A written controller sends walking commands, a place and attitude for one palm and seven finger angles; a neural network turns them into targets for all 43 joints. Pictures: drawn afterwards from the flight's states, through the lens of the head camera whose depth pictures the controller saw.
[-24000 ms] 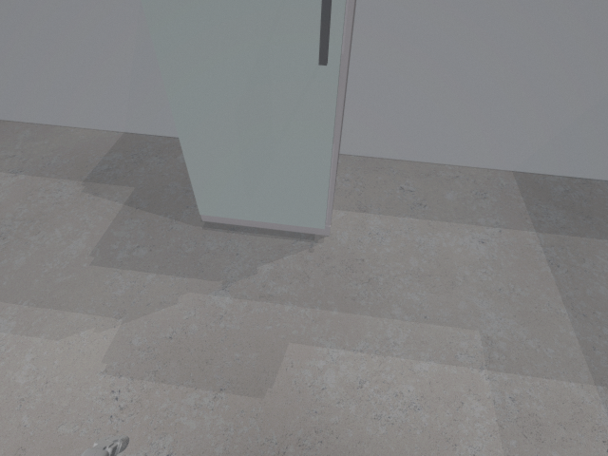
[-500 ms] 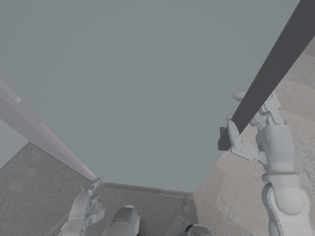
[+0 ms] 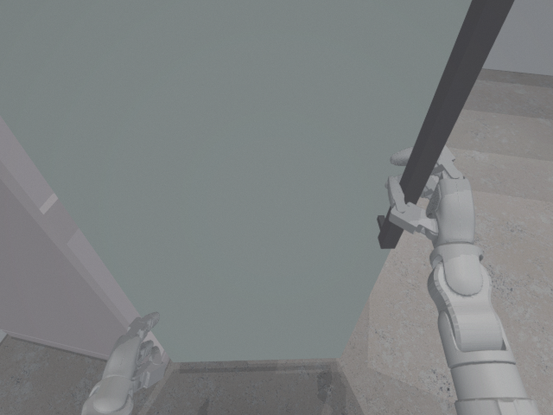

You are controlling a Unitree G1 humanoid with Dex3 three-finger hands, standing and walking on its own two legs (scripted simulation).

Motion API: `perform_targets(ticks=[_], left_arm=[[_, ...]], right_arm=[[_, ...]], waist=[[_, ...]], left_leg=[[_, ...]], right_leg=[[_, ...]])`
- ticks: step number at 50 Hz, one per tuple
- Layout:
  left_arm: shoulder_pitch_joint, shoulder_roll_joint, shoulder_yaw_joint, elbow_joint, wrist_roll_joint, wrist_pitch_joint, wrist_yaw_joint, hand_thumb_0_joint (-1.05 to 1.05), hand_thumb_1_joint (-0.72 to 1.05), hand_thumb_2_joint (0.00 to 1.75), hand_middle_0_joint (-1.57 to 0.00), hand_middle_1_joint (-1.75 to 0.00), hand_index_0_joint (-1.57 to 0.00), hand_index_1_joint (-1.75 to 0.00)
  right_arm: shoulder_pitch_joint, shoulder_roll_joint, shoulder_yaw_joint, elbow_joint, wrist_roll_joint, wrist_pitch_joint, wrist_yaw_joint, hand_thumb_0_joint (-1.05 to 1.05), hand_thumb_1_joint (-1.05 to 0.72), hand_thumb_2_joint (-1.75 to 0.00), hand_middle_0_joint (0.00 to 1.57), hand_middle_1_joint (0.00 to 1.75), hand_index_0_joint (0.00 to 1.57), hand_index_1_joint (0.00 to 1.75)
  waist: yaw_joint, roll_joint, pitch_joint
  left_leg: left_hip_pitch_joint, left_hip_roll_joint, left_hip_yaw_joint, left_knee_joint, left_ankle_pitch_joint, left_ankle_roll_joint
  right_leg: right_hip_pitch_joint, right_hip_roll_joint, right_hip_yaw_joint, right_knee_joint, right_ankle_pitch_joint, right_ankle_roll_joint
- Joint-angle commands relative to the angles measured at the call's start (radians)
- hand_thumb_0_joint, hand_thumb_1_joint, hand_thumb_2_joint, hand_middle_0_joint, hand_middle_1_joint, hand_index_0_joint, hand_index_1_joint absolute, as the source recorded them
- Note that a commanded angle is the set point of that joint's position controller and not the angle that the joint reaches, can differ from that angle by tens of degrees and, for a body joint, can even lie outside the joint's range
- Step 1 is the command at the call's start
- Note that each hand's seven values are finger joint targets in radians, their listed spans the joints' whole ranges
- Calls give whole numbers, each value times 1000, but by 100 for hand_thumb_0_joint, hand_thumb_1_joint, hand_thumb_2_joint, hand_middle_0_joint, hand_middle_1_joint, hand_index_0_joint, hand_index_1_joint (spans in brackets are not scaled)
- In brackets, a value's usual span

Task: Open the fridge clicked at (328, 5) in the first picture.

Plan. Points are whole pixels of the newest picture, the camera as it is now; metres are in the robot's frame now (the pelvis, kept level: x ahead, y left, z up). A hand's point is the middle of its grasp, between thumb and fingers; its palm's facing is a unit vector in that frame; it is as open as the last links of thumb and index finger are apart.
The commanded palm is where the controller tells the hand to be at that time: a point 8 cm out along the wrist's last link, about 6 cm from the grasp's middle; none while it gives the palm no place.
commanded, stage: stop walking and hold the door back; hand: right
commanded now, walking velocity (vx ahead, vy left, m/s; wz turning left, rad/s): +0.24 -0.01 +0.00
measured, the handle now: (422, 136) +0.39 -0.15 +0.23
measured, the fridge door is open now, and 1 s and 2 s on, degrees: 76 75 71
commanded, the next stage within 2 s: loosen the grip on the handle in 0.98 s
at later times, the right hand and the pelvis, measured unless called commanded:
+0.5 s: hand (389, 178) +0.40 -0.14 +0.16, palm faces +0.07 +0.98 -0.17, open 5.7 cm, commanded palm +0.36 -0.20 +0.15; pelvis -0.03 -0.01 +0.00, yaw +1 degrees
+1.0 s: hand (398, 201) +0.36 -0.14 +0.16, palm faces +0.01 +0.99 -0.14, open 6.0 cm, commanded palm +0.34 -0.20 +0.15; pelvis +0.00 -0.03 +0.00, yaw +3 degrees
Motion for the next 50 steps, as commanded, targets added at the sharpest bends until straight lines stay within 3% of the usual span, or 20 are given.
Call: perform_targets(ticks=[1,3,5,8,9,10,11,12,14,17,19,23,24,26,27,28,29,31,36,50], left_arm=[[-19,83,29,-109,-13,-34,-5,0,90,90,-20,-30,-20,-30],[6,84,33,-83,-24,-44,4,0,90,90,-20,-30,-20,-30],[28,96,37,-72,-30,-50,14,0,90,90,-20,-30,-20,-30],[38,106,35,-47,-23,-56,29,0,90,90,-20,-30,-20,-30],[48,103,39,-40,-18,-55,34,0,90,90,-20,-30,-20,-30],[67,94,45,-34,-15,-49,38,0,90,90,-20,-30,-20,-30],[62,99,54,-41,-14,-58,40,0,90,90,-20,-30,-20,-30],[68,102,59,-27,-13,-68,33,0,90,90,-20,-30,-20,-30],[69,92,46,14,-8,-79,28,0,90,90,-20,-30,-20,-30],[78,90,37,7,-1,-87,31,0,90,90,-20,-30,-20,-30],[65,85,35,-12,4,-94,29,0,90,90,-20,-30,-20,-30],[57,81,37,-36,6,-101,19,0,90,90,-20,-30,-20,-30],[58,93,48,-41,4,-102,17,0,90,90,-20,-30,-20,-30],[41,119,60,-68,-7,-101,9,0,90,90,-20,-30,-20,-30],[37,111,64,-84,-17,-95,1,0,90,90,-20,-30,-20,-30],[15,82,47,-96,-15,-94,-2,0,90,90,-20,-30,-20,-30],[15,86,43,-91,-13,-93,0,0,90,90,-20,-30,-20,-30],[25,96,56,-92,-9,-95,2,0,90,90,-20,-30,-20,-30],[36,77,52,-95,-10,-92,3,0,90,90,-20,-30,-20,-30],[-15,59,29,-102,-5,-45,17,0,90,90,-20,-30,-20,-30]], right_arm=[[-628,-124,-82,-84,5,-85,-32,0,-90,-90,45,140,45,140],[-734,-181,-111,64,-17,-62,-30,0,-90,-90,45,140,45,140],[-763,-177,-112,139,-6,-51,-19,0,-90,-90,45,140,45,140],[-789,-173,-117,263,2,-52,2,0,-90,-90,45,140,45,140],[-793,-211,-143,304,-2,-54,4,0,-90,-90,45,140,45,140],[-752,-256,-174,375,-8,-46,3,0,-90,-90,45,140,45,140],[-764,-303,-216,377,-3,-53,3,0,-90,-90,45,140,45,140],[-781,-329,-241,371,-12,-54,5,0,-90,-90,45,140,45,140],[-851,-311,-239,371,-8,-81,14,0,-90,-90,45,140,45,140],[-753,-364,-311,376,-9,-111,18,0,-90,-90,45,140,45,140],[-698,-362,-321,304,-4,-124,22,0,-90,-90,45,140,45,140],[-598,-303,-293,147,11,-136,22,0,-90,-90,45,140,45,140],[-589,-304,-298,101,11,-143,22,0,-90,-90,45,140,45,140],[-537,-268,-279,17,15,-151,27,0,-90,-90,45,140,45,140],[-479,-240,-266,9,20,-152,35,0,-90,-90,45,140,45,140],[-466,-166,-202,-45,20,-155,43,0,-90,-90,45,140,45,140],[-499,-191,-216,-70,13,-158,39,0,-90,-90,45,140,45,140],[-442,-237,-254,-143,4,-164,25,0,-90,-90,45,140,45,140],[-359,-207,-222,-210,12,-141,19,0,-90,-90,45,140,45,140],[-324,-155,-159,-169,19,-112,13,0,-90,-90,45,140,45,140]], waist=[[23,-364,-159],[36,-236,-92],[15,-139,-133],[-2,-122,-186],[-2,-6,-196],[5,178,-169],[-14,229,-160],[-7,216,-156],[13,174,-149],[4,177,-207],[-3,202,-219],[24,144,-232],[25,99,-234],[12,-73,-248],[5,-63,-254],[26,-166,-234],[26,-194,-221],[17,-182,-250],[37,-43,-314],[29,-22,-253]], left_leg=[[-88,-70,-93,251,-283,-59],[-147,-67,-158,384,-256,-47],[-69,-76,-132,265,-238,-49],[199,-89,-119,-19,-169,-36],[295,-16,-269,-118,-242,3],[360,160,-554,-233,-335,89],[354,298,-749,-327,-335,161],[296,294,-759,-330,-407,161],[265,247,-583,-268,-292,145],[268,176,-374,-214,-62,107],[257,152,-341,-203,-35,98],[187,85,-270,-155,-86,49],[178,67,-267,-116,-72,34],[165,-41,-204,4,-42,-18],[176,-66,-208,1,-68,-29],[177,-79,-177,36,-60,-35],[193,-92,-157,67,-53,-40],[214,-78,-166,42,35,-36],[229,-2,-265,0,357,-10],[170,-31,-242,-69,230,-32]], right_leg=[[14,-348,426,-253,-181,-179],[-36,-354,431,-222,-174,-204],[-12,-292,307,-143,-64,-164],[-106,-210,163,19,-39,-83],[-212,-143,108,162,-66,-47],[-386,-41,36,339,-155,5],[-456,-25,72,535,-226,31],[-448,-43,139,626,-178,36],[-443,-72,144,679,-78,42],[-321,-67,58,474,-46,44],[-237,-53,4,309,-33,41],[-16,-28,-55,31,136,43],[21,-51,-30,-23,172,37],[33,-192,129,-72,315,-21],[0,-217,149,-40,320,-37],[-44,-230,159,-62,286,-51],[-85,-250,179,-71,285,-61],[-60,-238,149,-15,368,-50],[1,-155,37,80,376,25],[14,-155,44,12,326,19]])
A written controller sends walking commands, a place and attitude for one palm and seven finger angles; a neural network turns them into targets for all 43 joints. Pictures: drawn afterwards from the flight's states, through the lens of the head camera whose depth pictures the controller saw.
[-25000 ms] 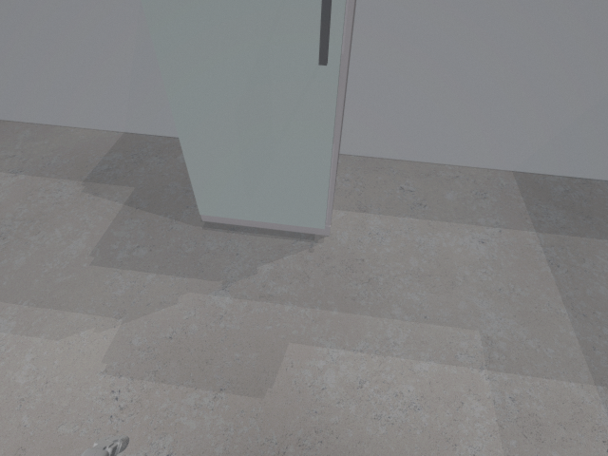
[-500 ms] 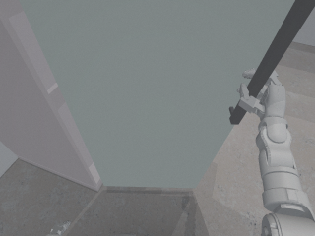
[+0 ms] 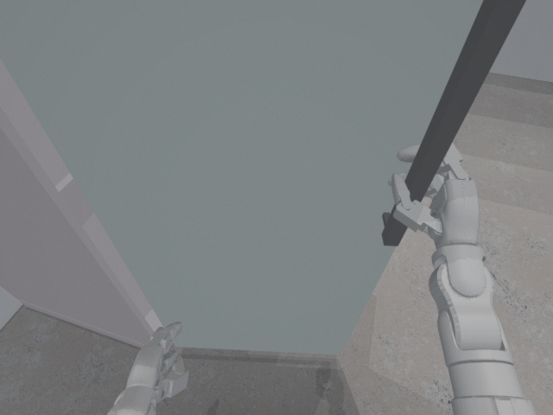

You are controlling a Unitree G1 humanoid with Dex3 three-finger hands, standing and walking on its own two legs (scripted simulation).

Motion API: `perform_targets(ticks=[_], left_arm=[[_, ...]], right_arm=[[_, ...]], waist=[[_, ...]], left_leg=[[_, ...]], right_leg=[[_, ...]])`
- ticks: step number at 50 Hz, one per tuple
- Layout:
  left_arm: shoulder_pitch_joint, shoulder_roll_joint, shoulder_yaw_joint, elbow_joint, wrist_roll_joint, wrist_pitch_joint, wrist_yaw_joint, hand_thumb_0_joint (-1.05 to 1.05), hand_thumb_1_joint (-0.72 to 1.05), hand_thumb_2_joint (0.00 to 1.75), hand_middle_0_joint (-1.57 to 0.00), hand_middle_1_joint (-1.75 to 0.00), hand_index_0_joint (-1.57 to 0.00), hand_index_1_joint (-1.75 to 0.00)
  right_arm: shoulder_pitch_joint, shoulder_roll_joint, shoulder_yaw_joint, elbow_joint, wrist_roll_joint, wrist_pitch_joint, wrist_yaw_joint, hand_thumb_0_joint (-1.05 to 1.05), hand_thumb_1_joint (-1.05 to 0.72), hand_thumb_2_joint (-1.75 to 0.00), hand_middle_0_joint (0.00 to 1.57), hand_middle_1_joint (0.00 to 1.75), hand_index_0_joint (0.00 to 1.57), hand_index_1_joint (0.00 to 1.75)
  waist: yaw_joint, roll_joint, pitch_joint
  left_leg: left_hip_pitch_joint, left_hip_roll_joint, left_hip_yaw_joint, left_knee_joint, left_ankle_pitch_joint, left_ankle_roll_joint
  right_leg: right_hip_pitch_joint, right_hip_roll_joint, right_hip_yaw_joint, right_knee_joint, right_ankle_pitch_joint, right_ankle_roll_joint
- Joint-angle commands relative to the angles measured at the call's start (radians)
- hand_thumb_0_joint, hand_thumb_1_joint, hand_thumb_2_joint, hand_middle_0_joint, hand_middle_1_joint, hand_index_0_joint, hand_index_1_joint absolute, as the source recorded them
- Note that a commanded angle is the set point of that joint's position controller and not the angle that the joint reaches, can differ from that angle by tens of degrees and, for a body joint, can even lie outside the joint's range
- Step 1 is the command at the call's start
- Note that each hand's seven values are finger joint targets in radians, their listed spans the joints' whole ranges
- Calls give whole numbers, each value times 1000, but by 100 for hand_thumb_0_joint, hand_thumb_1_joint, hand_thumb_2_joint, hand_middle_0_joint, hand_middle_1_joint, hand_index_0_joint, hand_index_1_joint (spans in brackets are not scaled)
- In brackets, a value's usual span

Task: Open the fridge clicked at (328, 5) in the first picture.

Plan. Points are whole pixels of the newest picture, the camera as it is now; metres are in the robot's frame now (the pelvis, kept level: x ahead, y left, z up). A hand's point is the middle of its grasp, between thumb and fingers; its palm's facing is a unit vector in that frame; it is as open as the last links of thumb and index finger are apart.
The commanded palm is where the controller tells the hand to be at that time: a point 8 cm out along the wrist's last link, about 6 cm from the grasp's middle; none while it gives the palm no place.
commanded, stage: loosen the grip on the handle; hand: right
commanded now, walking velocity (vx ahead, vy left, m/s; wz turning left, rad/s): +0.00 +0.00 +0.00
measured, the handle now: (431, 133) +0.40 -0.15 +0.24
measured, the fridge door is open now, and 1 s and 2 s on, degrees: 75 71 71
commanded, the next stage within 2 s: slip the hand off the handle in 0.66 s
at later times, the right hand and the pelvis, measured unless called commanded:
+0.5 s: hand (400, 203) +0.36 -0.13 +0.15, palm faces +0.09 +0.98 -0.16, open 13.2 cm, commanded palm +0.34 -0.18 +0.15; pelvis -0.03 +0.03 -0.01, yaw +1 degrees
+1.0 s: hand (429, 202) +0.37 -0.17 +0.14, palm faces +0.12 +0.99 -0.12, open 14.7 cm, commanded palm +0.34 -0.21 +0.15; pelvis +0.01 +0.01 -0.01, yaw +2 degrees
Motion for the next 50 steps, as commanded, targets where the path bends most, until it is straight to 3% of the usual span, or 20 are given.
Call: perform_targets(ticks=[1,3,4,5,6,7,8,11,15,16,20,21,24,29,34,35,37,40,45,50], left_arm=[[-28,143,59,-121,5,-32,16,0,90,90,-20,-30,-20,-30],[-30,143,61,-122,4,-32,17,0,90,90,-20,-30,-20,-30],[-28,149,130,-132,28,-66,-16,0,90,90,-20,-30,-20,-30],[-24,223,183,-39,-2,-94,-47,0,90,90,-20,-30,-20,-30],[131,185,142,-75,-27,-123,-55,0,90,90,-20,-30,-20,-30],[114,178,131,-74,-24,-124,-60,0,90,90,-20,-30,-20,-30],[87,200,120,-74,-12,-120,-60,0,90,90,-20,-30,-20,-30],[71,198,102,-95,-10,-130,-73,0,90,90,-20,-30,-20,-30],[70,212,106,-105,-11,-135,-73,0,90,90,-20,-30,-20,-30],[66,207,100,-117,-14,-139,-74,0,90,90,-20,-30,-20,-30],[83,216,100,-102,-25,-150,-57,0,90,90,-20,-30,-20,-30],[86,213,99,-103,-28,-155,-55,0,90,90,-20,-30,-20,-30],[89,225,106,-83,-32,-164,-37,0,90,90,-20,-30,-20,-30],[75,220,96,-87,-33,-173,-27,0,90,90,-20,-30,-20,-30],[75,213,91,-100,-24,-174,-25,0,90,90,-20,-30,-20,-30],[79,220,97,-97,-22,-171,-25,0,90,90,-20,-30,-20,-30],[86,210,92,-114,-17,-173,-30,0,90,90,-20,-30,-20,-30],[99,217,89,-105,-8,-161,-25,0,90,90,-20,-30,-20,-30],[88,202,87,-137,-6,-147,-28,0,90,90,-20,-30,-20,-30],[95,198,88,-135,-5,-158,-31,0,90,90,-20,-30,-20,-30]], right_arm=[[-337,-182,-110,-184,0,-59,-22,0,-90,-90,45,140,45,140],[-360,-173,-99,-173,-1,-58,-21,0,-90,-90,45,140,45,140],[-1054,-618,-391,-226,-135,-73,-1,0,-90,-90,45,140,45,140],[-1089,-505,-337,43,-83,23,61,0,-78,-84,45,140,45,140],[-703,-181,-134,182,-60,44,99,0,-66,-78,45,140,45,140],[-530,-117,-177,145,5,23,125,0,-54,-73,45,140,45,140],[-528,-185,-236,109,54,-12,127,0,-42,-67,45,140,45,140],[-555,-66,-118,164,64,-115,113,0,-5,-49,45,140,45,140],[-636,-227,-182,201,4,-252,67,0,43,-26,44,138,44,138],[-634,-204,-138,209,-5,-268,70,0,55,-20,42,137,42,137],[-710,-259,-127,231,-10,-297,83,0,55,-20,37,130,37,130],[-722,-229,-88,232,-3,-297,95,0,55,-20,36,128,36,128],[-657,-334,-196,257,43,-286,109,0,55,-20,32,123,32,123],[-607,-289,-177,223,89,-260,124,0,55,-20,25,115,25,115],[-539,-275,-180,164,86,-230,108,0,55,-20,25,115,25,115],[-504,-311,-220,167,77,-225,97,0,55,-20,25,115,25,115],[-478,-251,-174,98,70,-219,95,0,55,-20,25,115,25,115],[-460,-318,-239,84,52,-194,76,0,55,-20,25,115,25,115],[-353,-303,-264,-33,60,-164,93,0,55,-20,25,115,25,115],[-363,-231,-180,-133,62,-168,132,0,55,-20,25,115,25,115]], waist=[[-11,23,-275],[-12,29,-280],[-71,262,-100],[37,-177,-410],[19,-81,-503],[-14,-135,-488],[-27,-122,-476],[7,97,-316],[-5,90,-264],[-1,74,-263],[19,70,-251],[24,77,-261],[-3,110,-271],[2,91,-235],[-6,71,-271],[-15,69,-276],[-18,52,-318],[-21,58,-330],[-48,2,-388],[-8,-14,-358]], left_leg=[[85,55,-33,-73,274,30],[75,58,-40,-90,249,30],[54,46,-109,-189,361,37],[113,15,22,56,479,109],[0,-31,88,57,365,92],[-54,-37,78,13,302,69],[-25,-33,71,-15,257,64],[-52,-34,76,-32,90,58],[-90,-19,18,-52,-140,55],[-99,-16,5,-58,-182,54],[-120,-11,-40,-88,-294,50],[-115,-11,-51,-95,-310,49],[-63,0,-102,-120,-357,44],[-80,4,-109,-123,-357,40],[-61,-1,-80,-85,-249,38],[-55,-8,-66,-68,-200,42],[-39,-17,-32,-27,-48,44],[-17,-25,-13,3,85,44],[28,-32,16,51,261,56],[-45,-43,36,67,274,55]], right_leg=[[95,-62,75,-86,241,-22],[106,-54,65,-84,215,-20],[15,-50,24,-36,190,-38],[109,3,106,-161,436,14],[255,22,80,-98,634,60],[290,22,74,-56,590,67],[264,36,70,-65,427,53],[75,33,80,-95,111,12],[-51,50,50,-79,-134,-16],[-67,57,40,-74,-157,-20],[-109,72,32,-39,-193,-27],[-118,75,34,-36,-191,-28],[-163,84,35,-12,-163,-28],[-180,88,53,-1,-157,-29],[-166,86,62,-3,-113,-32],[-156,82,64,2,-82,-34],[-117,81,63,3,-1,-33],[-110,80,68,12,72,-35],[-49,72,72,19,230,-24],[10,57,93,45,306,-17]])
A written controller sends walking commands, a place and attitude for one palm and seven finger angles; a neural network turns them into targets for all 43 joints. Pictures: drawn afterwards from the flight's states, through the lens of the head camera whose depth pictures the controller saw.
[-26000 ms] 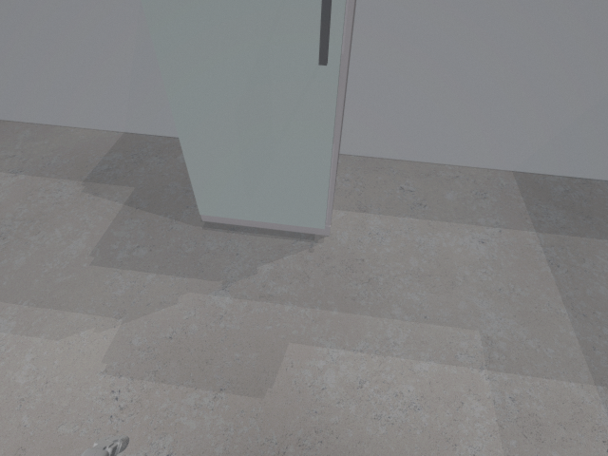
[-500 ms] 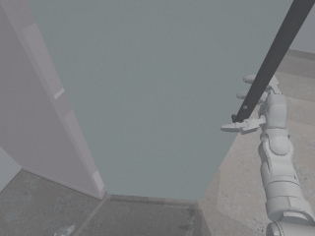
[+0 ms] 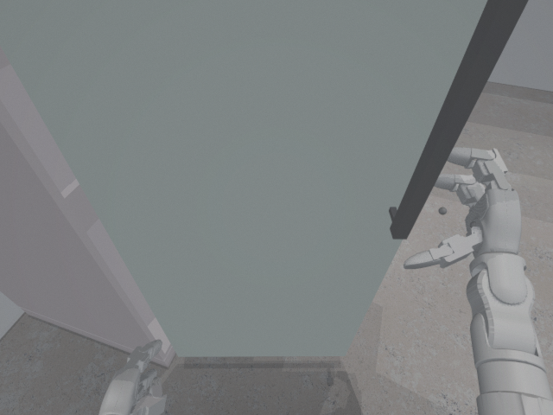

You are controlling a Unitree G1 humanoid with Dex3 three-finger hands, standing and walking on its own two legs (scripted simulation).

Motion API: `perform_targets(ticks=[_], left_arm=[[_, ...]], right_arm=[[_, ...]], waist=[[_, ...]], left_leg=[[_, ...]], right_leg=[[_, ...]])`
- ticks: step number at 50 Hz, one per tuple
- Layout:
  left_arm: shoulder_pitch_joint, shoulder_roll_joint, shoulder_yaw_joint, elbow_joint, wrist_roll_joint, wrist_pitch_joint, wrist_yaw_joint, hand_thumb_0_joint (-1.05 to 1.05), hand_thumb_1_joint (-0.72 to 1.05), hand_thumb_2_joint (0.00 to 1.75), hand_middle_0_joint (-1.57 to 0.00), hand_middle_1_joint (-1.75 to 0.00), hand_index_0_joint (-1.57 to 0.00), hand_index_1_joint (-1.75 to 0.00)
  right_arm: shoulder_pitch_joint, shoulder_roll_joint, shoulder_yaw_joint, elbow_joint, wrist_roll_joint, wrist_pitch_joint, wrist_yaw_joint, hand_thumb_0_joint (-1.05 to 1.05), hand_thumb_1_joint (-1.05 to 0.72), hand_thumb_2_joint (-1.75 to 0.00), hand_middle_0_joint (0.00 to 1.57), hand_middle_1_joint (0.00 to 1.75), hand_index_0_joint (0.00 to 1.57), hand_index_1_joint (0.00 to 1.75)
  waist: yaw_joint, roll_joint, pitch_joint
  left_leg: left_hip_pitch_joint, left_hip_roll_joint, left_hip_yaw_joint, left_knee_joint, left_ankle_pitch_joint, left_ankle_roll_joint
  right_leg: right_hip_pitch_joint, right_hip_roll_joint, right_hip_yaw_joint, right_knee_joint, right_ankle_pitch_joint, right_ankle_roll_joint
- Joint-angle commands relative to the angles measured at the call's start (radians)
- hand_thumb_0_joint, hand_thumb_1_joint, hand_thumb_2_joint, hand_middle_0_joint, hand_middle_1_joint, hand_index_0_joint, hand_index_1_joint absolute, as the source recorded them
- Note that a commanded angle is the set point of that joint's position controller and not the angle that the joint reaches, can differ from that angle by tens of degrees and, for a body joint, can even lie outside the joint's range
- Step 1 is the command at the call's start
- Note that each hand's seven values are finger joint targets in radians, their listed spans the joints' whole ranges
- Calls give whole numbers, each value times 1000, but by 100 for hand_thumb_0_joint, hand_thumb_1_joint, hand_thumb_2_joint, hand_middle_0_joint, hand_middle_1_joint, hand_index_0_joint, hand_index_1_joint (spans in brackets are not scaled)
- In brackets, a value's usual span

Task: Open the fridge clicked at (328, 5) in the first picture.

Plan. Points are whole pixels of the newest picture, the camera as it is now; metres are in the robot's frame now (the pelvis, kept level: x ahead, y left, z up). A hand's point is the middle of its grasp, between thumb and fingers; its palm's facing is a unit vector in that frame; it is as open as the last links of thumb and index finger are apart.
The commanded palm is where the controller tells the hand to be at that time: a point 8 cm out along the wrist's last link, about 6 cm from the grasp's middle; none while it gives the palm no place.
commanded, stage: slip the hand off the handle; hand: right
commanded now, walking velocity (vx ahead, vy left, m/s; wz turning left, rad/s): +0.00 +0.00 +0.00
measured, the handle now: (438, 125) +0.41 -0.17 +0.25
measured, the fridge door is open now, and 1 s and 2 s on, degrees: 71 71 71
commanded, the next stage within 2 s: draw the hand back to the body in 1.04 s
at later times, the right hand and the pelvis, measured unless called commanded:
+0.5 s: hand (478, 228) +0.32 -0.23 +0.16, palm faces +0.12 +0.98 -0.14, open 14.7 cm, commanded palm +0.29 -0.27 +0.16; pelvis +0.01 -0.01 +0.00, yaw -1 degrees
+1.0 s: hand (494, 293) +0.24 -0.22 +0.15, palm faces +0.16 +0.97 -0.17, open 14.7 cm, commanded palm +0.20 -0.25 +0.16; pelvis +0.00 +0.02 +0.00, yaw -3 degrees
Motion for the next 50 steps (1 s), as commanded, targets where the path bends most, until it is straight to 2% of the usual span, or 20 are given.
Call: perform_targets(ticks=[1,2,5,9,10,12,15,19,20,22,26,28,30,32,35,36,41,42,45,50], left_arm=[[-22,141,58,-119,1,-53,9,0,90,90,-20,-30,-20,-30],[-21,140,55,-120,-1,-54,11,0,90,90,-20,-30,-20,-30],[-26,151,51,-102,-4,-52,28,0,90,90,-20,-30,-20,-30],[-29,140,49,-111,-4,-64,30,0,90,90,-20,-30,-20,-30],[-24,146,49,-104,0,-61,32,0,90,90,-20,-30,-20,-30],[-23,143,49,-107,-1,-61,30,0,90,90,-20,-30,-20,-30],[-27,152,49,-107,-3,-54,37,0,90,90,-20,-30,-20,-30],[-30,141,49,-129,-6,-64,32,0,90,90,-20,-30,-20,-30],[-33,143,51,-140,-5,-67,28,0,90,90,-20,-30,-20,-30],[-32,141,51,-147,-6,-73,23,0,90,90,-20,-30,-20,-30],[-58,143,46,-152,-8,-78,26,0,90,90,-20,-30,-20,-30],[-70,139,43,-155,-8,-83,28,0,90,90,-20,-30,-20,-30],[-81,143,41,-154,-2,-84,33,0,90,90,-20,-30,-20,-30],[-89,132,36,-157,0,-91,30,0,90,90,-20,-30,-20,-30],[-97,136,34,-151,1,-94,35,0,90,90,-20,-30,-20,-30],[-104,130,31,-152,-1,-98,34,0,90,90,-20,-30,-20,-30],[-110,131,25,-153,-8,-120,47,0,90,90,-20,-30,-20,-30],[-108,135,26,-150,-7,-122,51,0,90,90,-20,-30,-20,-30],[-112,135,28,-156,-7,-135,53,0,90,90,-20,-30,-20,-30],[-114,129,25,-170,-4,-157,47,0,90,90,-20,-30,-20,-30]], right_arm=[[-330,-156,-15,-289,7,-66,26,0,55,-20,25,115,25,115],[-335,-141,0,-298,15,-59,37,0,55,-20,25,115,25,115],[-351,-201,-56,-250,29,-37,58,0,55,-20,25,115,25,115],[-344,-190,-56,-298,45,-40,88,0,55,-20,25,115,25,115],[-323,-226,-92,-284,44,-41,88,0,55,-20,25,115,25,115],[-313,-220,-96,-280,55,-44,103,0,55,-20,25,115,25,115],[-295,-270,-152,-228,66,-40,120,0,55,-20,25,115,25,115],[-266,-217,-105,-287,77,-47,146,0,55,-20,25,115,25,115],[-202,-200,-100,-303,81,-47,148,0,55,-20,25,115,25,115],[-177,-178,-68,-355,84,-44,150,0,55,-20,25,115,25,115],[-98,-199,-97,-397,81,-25,120,0,55,-20,25,115,25,115],[-92,-194,-94,-436,81,-24,104,0,55,-20,25,115,25,115],[-79,-232,-128,-476,71,-26,81,0,55,-20,25,115,25,115],[-35,-215,-124,-501,72,-33,78,0,55,-20,25,115,25,115],[23,-238,-153,-506,85,-41,90,0,55,-20,25,115,25,115],[40,-210,-129,-507,90,-41,99,0,55,-20,25,115,25,115],[76,-198,-108,-515,121,-26,144,0,55,-20,25,115,25,115],[87,-229,-141,-510,128,-23,149,0,55,-20,25,115,25,115],[136,-243,-166,-553,142,-28,166,0,55,-20,25,115,25,115],[232,-219,-152,-660,160,-39,183,0,55,-20,25,115,25,115]], waist=[[15,-35,-243],[19,-36,-242],[21,-5,-193],[0,-73,-265],[-6,-59,-269],[-6,-36,-269],[-13,-18,-229],[-14,-72,-255],[-26,-64,-268],[-21,-47,-261],[-30,-38,-185],[-27,-12,-172],[-33,-19,-173],[-39,-39,-184],[-38,-6,-161],[-34,-18,-147],[-27,2,-97],[-32,14,-97],[-43,13,-119],[-53,-28,-129]], left_leg=[[82,-13,61,-43,314,35],[75,-13,62,-44,301,35],[60,-12,65,-58,252,37],[78,-8,67,-38,279,44],[87,-9,68,-35,294,45],[90,-9,71,-30,303,42],[95,-9,67,-40,275,42],[87,-12,73,-30,261,46],[97,-13,74,-29,270,46],[89,-13,78,-24,269,41],[82,-11,79,-41,195,41],[78,-10,77,-51,157,37],[88,-7,71,-57,141,37],[101,-5,67,-56,151,38],[113,-4,58,-72,141,33],[105,-2,56,-75,141,31],[81,3,42,-108,60,22],[87,5,35,-113,47,20],[113,8,27,-109,67,20],[127,9,34,-90,121,22]], right_leg=[[146,0,-11,-57,364,-12],[150,1,-6,-56,352,-9],[116,3,6,-66,295,-8],[158,6,17,-57,359,8],[155,5,20,-55,379,9],[142,5,18,-53,380,12],[98,9,13,-60,327,5],[126,9,21,-59,344,14],[133,7,21,-55,365,12],[135,3,26,-56,367,14],[85,8,21,-78,247,4],[77,10,19,-85,196,-2],[74,14,17,-86,177,-9],[80,17,7,-83,182,-10],[60,19,-3,-79,156,-17],[60,21,-7,-79,150,-19],[42,26,-8,-77,71,-25],[33,28,-8,-75,63,-25],[36,31,-9,-62,87,-26],[50,34,-6,-51,126,-25]])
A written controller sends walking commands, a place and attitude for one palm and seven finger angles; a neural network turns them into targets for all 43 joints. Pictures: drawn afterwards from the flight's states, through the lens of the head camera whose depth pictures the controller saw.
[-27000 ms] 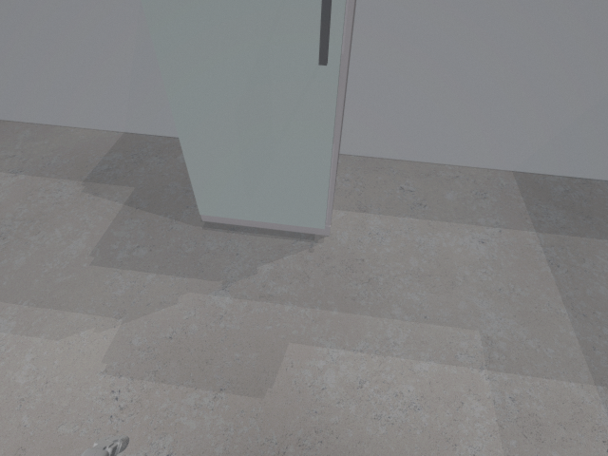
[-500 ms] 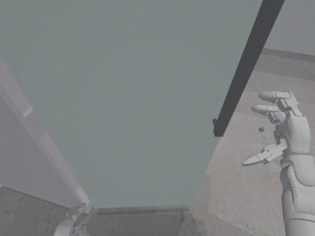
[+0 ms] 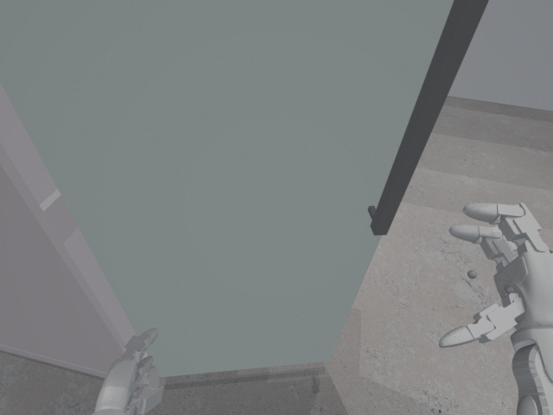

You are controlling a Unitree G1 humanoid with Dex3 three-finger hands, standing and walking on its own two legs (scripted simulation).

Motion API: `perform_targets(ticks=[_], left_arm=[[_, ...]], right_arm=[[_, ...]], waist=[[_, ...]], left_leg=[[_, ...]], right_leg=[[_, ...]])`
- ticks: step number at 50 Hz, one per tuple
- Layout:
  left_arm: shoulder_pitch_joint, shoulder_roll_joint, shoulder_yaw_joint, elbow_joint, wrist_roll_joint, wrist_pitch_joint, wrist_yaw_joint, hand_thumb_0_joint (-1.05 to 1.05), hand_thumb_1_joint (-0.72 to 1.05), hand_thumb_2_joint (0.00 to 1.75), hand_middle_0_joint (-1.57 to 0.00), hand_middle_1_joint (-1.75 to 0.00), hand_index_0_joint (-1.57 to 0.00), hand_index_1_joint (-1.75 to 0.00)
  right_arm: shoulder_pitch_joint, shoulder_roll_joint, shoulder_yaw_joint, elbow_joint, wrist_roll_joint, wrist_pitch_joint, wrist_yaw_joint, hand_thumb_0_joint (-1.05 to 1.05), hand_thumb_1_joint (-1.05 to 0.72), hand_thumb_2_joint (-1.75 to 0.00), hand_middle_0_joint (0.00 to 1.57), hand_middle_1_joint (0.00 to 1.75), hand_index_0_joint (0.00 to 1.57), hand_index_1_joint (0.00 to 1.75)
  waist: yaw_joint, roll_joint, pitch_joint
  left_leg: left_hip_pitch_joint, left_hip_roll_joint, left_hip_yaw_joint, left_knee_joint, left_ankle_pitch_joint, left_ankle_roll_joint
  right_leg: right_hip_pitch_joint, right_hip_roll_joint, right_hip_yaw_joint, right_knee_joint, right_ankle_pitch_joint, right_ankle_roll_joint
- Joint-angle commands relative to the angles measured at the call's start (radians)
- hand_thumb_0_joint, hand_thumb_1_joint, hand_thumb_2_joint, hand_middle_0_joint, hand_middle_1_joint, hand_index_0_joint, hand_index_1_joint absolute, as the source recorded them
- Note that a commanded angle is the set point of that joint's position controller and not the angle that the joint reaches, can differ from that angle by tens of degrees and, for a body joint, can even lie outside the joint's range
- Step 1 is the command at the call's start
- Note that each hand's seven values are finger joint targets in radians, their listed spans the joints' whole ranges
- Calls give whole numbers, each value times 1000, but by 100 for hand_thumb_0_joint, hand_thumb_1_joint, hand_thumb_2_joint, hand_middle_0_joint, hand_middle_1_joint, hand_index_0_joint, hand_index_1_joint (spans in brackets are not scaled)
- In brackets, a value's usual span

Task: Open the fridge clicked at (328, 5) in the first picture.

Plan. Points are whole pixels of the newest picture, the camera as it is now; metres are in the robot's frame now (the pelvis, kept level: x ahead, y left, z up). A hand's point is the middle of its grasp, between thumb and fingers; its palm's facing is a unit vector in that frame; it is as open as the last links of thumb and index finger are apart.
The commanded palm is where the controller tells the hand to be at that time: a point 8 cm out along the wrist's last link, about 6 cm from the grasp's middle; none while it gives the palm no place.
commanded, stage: slip the hand off the handle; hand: right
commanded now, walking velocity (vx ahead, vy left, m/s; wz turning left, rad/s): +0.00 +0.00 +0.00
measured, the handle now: (411, 125) +0.43 -0.17 +0.25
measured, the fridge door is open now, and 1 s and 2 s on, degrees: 71 71 71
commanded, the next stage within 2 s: draw the hand back to the body in 0.04 s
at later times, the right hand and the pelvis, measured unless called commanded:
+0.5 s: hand (495, 282) +0.23 -0.23 +0.17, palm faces +0.13 +0.99 -0.04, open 14.7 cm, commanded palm +0.19 -0.28 +0.17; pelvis +0.01 -0.01 +0.01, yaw +0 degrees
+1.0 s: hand (529, 295) +0.22 -0.27 +0.17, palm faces +0.42 +0.85 -0.32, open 12.4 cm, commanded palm +0.17 -0.30 +0.19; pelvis +0.01 -0.02 +0.02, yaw +0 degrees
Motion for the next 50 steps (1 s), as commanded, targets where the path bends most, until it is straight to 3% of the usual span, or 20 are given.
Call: perform_targets(ticks=[1,8,9,12,13,15,17,21,23,25,28,30,33,34,35,37,39,41,46,50], left_arm=[[-102,102,46,-176,6,-84,1,0,90,90,-20,-30,-20,-30],[-98,111,44,-153,2,-101,20,0,90,90,-20,-30,-20,-30],[-134,111,35,-151,-28,-111,34,0,90,90,-20,-30,-20,-30],[-165,109,19,-168,-37,-138,62,0,90,90,-20,-30,-20,-30],[-157,101,14,-170,-32,-147,63,0,90,90,-20,-30,-20,-30],[-144,103,14,-158,-23,-154,55,0,90,90,-20,-30,-20,-30],[-132,97,14,-157,-19,-158,38,0,90,90,-20,-30,-20,-30],[-135,105,15,-148,-18,-143,29,0,90,90,-20,-30,-20,-30],[-147,102,14,-156,-23,-131,28,0,90,90,-20,-30,-20,-30],[-155,104,16,-160,-22,-125,32,0,90,90,-20,-30,-20,-30],[-149,102,13,-166,-20,-124,37,0,90,90,-20,-30,-20,-30],[-150,107,14,-162,-16,-128,42,0,90,90,-20,-30,-20,-30],[-149,102,12,-156,-19,-131,43,0,90,90,-20,-30,-20,-30],[-159,88,21,-152,24,-127,32,0,90,90,-20,-30,-20,-30],[-143,91,22,-131,34,-123,28,0,90,90,-20,-30,-20,-30],[-139,79,24,-128,35,-96,18,0,90,90,-20,-30,-20,-30],[-140,79,28,-130,36,-74,14,0,90,90,-20,-30,-20,-30],[-139,84,33,-128,41,-61,14,0,90,90,-20,-30,-20,-30],[-155,82,39,-121,46,-43,22,0,90,90,-20,-30,-20,-30],[-159,83,45,-108,50,-37,22,0,90,90,-20,-30,-20,-30]], right_arm=[[-123,-172,-72,-310,29,-73,3,0,55,-20,25,115,25,115],[-185,-179,-60,-312,23,-59,-14,0,55,-20,25,115,25,115],[-127,-161,-110,-186,122,87,-3,0,55,-20,25,115,25,115],[-239,-185,-87,-371,116,272,1,0,55,-20,25,115,25,115],[-241,-180,-78,-415,103,307,-7,0,55,-20,25,115,25,115],[-177,-205,-116,-443,80,329,-29,0,55,-20,25,115,25,115],[-110,-152,-91,-458,86,323,-29,0,55,-20,25,115,25,115],[-38,-156,-134,-402,105,354,-21,0,55,-20,25,115,25,115],[-76,-150,-117,-433,97,381,-19,0,55,-20,25,115,25,115],[-80,-159,-125,-460,91,397,-26,0,55,-20,25,115,25,115],[-107,-169,-125,-505,88,396,-25,0,55,-20,25,115,25,115],[-93,-188,-148,-518,92,384,-24,0,48,-24,25,111,25,111],[-104,-179,-141,-520,96,374,-9,0,37,-29,24,104,24,104],[-147,-311,-160,-613,-76,274,-167,0,33,-31,24,102,24,102],[-71,-253,-141,-528,-92,243,-229,0,30,-32,24,100,24,100],[27,-166,-65,-485,-123,204,-279,0,22,-36,24,96,24,96],[51,-173,-67,-502,-140,169,-305,0,15,-39,24,92,24,92],[51,-194,-81,-516,-154,143,-326,0,8,-43,23,87,23,87],[67,-211,-102,-510,-172,105,-350,0,-10,-51,23,77,23,77],[97,-233,-132,-523,-183,88,-357,0,-25,-58,22,68,22,68]], waist=[[1,23,-129],[25,32,-45],[-11,11,-93],[-16,-43,-144],[-14,-19,-142],[-22,-3,-128],[-17,10,-110],[-22,52,-61],[-17,2,-44],[-17,10,-42],[-12,-22,-57],[-16,16,-69],[-12,-34,-64],[-25,-46,23],[-15,5,57],[-4,2,63],[-8,-39,23],[-9,-23,-10],[-14,11,-3],[-23,-21,-16]], left_leg=[[83,15,-18,-126,172,-3],[4,12,-21,-156,14,-8],[72,24,-27,-189,-21,-2],[118,26,-5,-187,83,-5],[125,23,10,-180,128,-5],[136,14,25,-167,195,1],[128,12,37,-153,246,0],[117,10,37,-166,223,-2],[97,10,35,-175,173,-2],[97,8,34,-183,158,-1],[98,8,33,-180,159,0],[110,6,35,-180,168,1],[106,8,35,-181,169,2],[102,14,-2,-237,143,4],[90,21,10,-240,104,9],[101,28,12,-233,87,4],[136,32,7,-236,100,4],[165,32,6,-246,115,4],[197,31,11,-268,126,2],[232,29,13,-272,189,8]], right_leg=[[16,37,-58,-86,149,-48],[-1,36,-47,-90,48,-46],[1,33,-45,-133,2,-44],[77,33,-37,-156,91,-57],[93,33,-31,-159,130,-60],[105,28,-26,-159,200,-57],[115,26,-26,-160,237,-48],[95,23,-29,-170,216,-45],[100,23,-31,-178,181,-42],[112,23,-29,-178,178,-46],[130,24,-24,-179,182,-45],[134,23,-19,-175,192,-47],[144,25,-19,-182,192,-43],[102,36,-26,-188,182,-52],[85,27,-24,-194,146,-47],[115,18,-27,-212,122,-52],[144,19,-35,-226,130,-52],[164,20,-38,-241,148,-53],[186,18,-40,-274,167,-56],[213,16,-43,-288,235,-51]])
